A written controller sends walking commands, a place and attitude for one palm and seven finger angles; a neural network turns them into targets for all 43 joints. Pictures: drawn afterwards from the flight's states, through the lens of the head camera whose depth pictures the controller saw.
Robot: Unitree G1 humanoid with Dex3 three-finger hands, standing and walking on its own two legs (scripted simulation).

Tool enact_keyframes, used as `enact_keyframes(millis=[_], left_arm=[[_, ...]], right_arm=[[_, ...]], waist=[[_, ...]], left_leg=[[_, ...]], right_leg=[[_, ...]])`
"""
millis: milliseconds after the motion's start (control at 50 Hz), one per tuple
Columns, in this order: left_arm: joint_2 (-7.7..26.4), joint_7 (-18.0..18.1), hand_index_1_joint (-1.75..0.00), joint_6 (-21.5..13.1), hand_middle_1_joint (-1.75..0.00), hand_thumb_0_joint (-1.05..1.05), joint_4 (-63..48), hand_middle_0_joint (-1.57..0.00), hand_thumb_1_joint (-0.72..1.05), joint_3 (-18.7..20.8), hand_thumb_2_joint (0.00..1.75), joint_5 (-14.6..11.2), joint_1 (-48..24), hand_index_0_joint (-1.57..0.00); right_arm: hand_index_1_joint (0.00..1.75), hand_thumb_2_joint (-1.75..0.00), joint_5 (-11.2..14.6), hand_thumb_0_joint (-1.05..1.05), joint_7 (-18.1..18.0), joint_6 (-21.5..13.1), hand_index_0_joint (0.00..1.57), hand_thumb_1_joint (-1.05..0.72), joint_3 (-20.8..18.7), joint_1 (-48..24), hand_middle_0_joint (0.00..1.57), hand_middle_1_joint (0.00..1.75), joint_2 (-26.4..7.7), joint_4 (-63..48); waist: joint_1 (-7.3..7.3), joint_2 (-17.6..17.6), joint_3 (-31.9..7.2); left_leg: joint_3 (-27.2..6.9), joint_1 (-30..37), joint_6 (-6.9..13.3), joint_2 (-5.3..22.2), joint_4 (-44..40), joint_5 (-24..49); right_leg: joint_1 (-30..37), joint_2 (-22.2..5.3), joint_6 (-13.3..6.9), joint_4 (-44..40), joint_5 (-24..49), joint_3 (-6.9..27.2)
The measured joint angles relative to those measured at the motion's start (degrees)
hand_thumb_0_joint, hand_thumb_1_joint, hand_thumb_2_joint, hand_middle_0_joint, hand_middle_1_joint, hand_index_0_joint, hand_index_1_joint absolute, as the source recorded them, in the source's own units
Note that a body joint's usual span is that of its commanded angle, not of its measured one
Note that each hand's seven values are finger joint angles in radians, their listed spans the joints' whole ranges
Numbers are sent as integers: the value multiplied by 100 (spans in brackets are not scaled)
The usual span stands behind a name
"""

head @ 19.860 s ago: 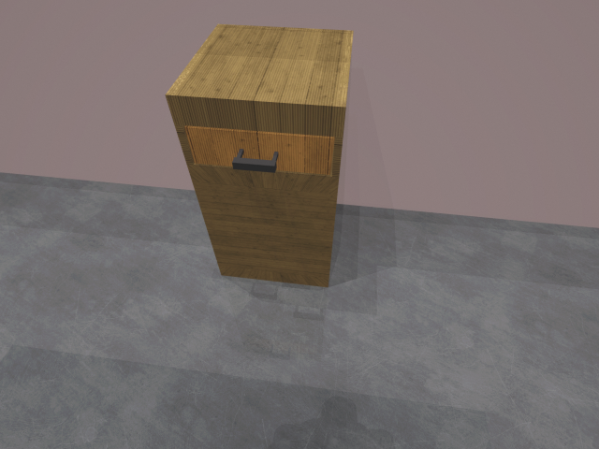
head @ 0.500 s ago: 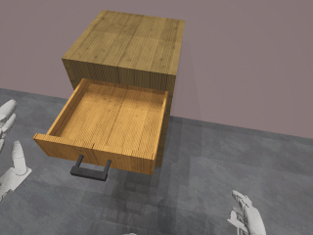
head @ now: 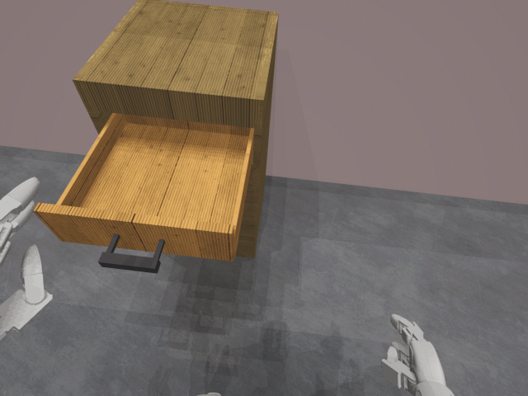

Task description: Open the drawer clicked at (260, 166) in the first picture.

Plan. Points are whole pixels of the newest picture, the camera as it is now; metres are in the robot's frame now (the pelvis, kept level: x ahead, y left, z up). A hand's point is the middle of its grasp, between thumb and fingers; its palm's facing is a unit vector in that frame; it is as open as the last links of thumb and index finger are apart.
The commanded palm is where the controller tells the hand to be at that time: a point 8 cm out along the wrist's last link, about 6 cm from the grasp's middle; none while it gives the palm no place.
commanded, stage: step back with the hand held close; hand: left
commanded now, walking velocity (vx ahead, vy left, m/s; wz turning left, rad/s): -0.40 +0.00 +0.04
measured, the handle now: (134, 252) +0.38 +0.27 -0.12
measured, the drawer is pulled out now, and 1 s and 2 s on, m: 0.30 0.30 0.30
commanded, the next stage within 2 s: stop stepping back and stand still in 0.04 s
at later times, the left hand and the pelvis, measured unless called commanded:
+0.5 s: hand out of the picture +0.07 +0.22 +0.15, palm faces +0.41 -0.82 -0.40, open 7.4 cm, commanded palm +0.01 +0.26 +0.18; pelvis -0.11 -0.02 +0.00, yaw +3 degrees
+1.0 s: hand out of the picture +0.08 +0.24 +0.09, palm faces +0.34 -0.82 -0.47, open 7.4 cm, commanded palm none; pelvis -0.11 -0.02 +0.00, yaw +5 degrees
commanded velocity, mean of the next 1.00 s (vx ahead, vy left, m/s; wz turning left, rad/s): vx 0.07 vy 0.02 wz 0.00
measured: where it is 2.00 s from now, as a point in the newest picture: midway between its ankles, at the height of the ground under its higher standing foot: outside the picture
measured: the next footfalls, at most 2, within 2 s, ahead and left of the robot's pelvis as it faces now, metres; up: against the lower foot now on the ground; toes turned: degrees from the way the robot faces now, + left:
left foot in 0.04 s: +0.04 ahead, +0.11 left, +0.00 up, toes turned +1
left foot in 0.52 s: -0.08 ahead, +0.09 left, +0.00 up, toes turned +5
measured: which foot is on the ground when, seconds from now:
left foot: up 0.00-0.02, down 0.04-0.28, up 0.30-0.50, down 0.52-1.00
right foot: down 0.00-1.00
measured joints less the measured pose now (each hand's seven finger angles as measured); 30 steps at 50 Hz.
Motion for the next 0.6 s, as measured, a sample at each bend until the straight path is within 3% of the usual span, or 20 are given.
enact_keyframes(millis=[40, 100, 160, 240, 280, 320, 360, 400, 440, 500, 520, 600], left_arm=[[-37, 62, -31, 87, -30, 1, 14, -22, 89, -13, 90, -10, -89, -21], [14, 93, -31, 141, -30, 1, 69, -21, 89, -10, 90, -39, -345, -21], [-38, 100, -31, 257, -30, 1, -60, -21, 89, -49, 90, -75, -327, -21], [-71, 138, -31, 313, -30, 2, -331, -21, 89, -62, 90, -92, -86, -21], [8, 156, -31, 320, -30, 1, -405, -21, 89, 24, 90, -92, 33, -21], [-37, 146, -31, 312, -30, 1, -315, -21, 89, -23, 90, -77, -23, -21], [-165, 168, -31, 337, -30, 1, -163, -21, 89, -132, 90, -59, -92, -21], [-355, 208, -31, 357, -30, 1, 50, -21, 89, -214, 90, -30, -144, -21], [-488, 250, -31, 361, -30, 1, 258, -21, 89, -273, 90, 29, -198, -21], [-582, 296, -31, 356, -30, 1, 350, -21, 89, -363, 90, 93, -293, -21], [-577, 303, -31, 335, -30, 1, 314, -21, 89, -375, 90, 95, -336, -21], [-298, 301, -31, 301, -30, 1, 190, -21, 89, -184, 90, 112, -279, -21]], right_arm=[[30, -90, 10, 1, -47, 34, 20, -90, -54, 25, 20, 30, -121, -63], [30, -90, 11, 1, 3, -15, 20, -90, -171, -80, 20, 30, -50, -24], [30, -90, -107, 1, 92, -258, 20, -90, -137, -125, 20, 30, 27, -52], [30, -90, -109, 1, 181, -431, 20, -90, -1, -57, 20, 30, 144, -128], [30, -90, -81, 1, 176, -442, 20, -90, 91, 46, 20, 30, 179, -207], [30, -90, -56, 1, 160, -394, 21, -90, 115, 116, 20, 30, 150, -148], [30, -90, -45, 1, 148, -309, 21, -90, 101, 276, 20, 30, 129, 28], [30, -90, -64, 1, 122, -219, 21, -90, 94, 470, 20, 30, 99, 216], [30, -90, -82, 1, 72, -196, 21, -90, 80, 676, 20, 30, 46, 325], [30, -90, -107, 1, 4, -312, 21, -90, 23, 914, 20, 30, -136, 327], [30, -90, -121, 1, -13, -373, 21, -90, -18, 936, 20, 30, -203, 302], [30, -90, -117, 1, -7, -506, 20, -90, -60, 863, 20, 30, -126, 289]], waist=[[-32, 100, 21], [72, -159, 192], [99, -141, 269], [109, -14, 284], [109, 5, 263], [92, 176, 315], [122, 159, 202], [109, 80, 14], [63, 16, -166], [-28, 81, -267], [-69, 131, -221], [-79, -97, -12]], left_leg=[[19, 409, 80, 105, -803, 1053], [151, 494, 202, -35, -1079, 850], [170, 405, 203, 37, -1169, 1001], [143, 245, 107, 211, -1099, 1185], [126, 82, 52, 238, -861, 1128], [-36, -98, -9, 286, -293, 425], [-104, -275, -35, 136, 748, -60], [-26, -177, -6, 45, 1253, -156], [91, 196, 75, 62, 910, -240], [129, 1034, 231, 196, -595, -270], [68, 1162, 258, 229, -973, 43], [160, 1161, 85, 77, -882, 323]], right_leg=[[-99, 44, 68, 149, -12, -117], [-487, -123, 300, 841, -297, -12], [-833, -104, 347, 1657, -835, 48], [-610, -205, 398, 1390, -850, -105], [-237, -297, 344, 664, -431, -196], [-188, -202, 171, 558, 0, -339], [-179, -242, 82, 513, 66, -357], [-120, -319, 75, 340, 148, -348], [-80, -383, 89, 167, 249, -381], [-141, -387, 130, 172, 283, -535], [-220, -383, 151, 305, 238, -605], [-356, -453, 272, 858, -333, -395]])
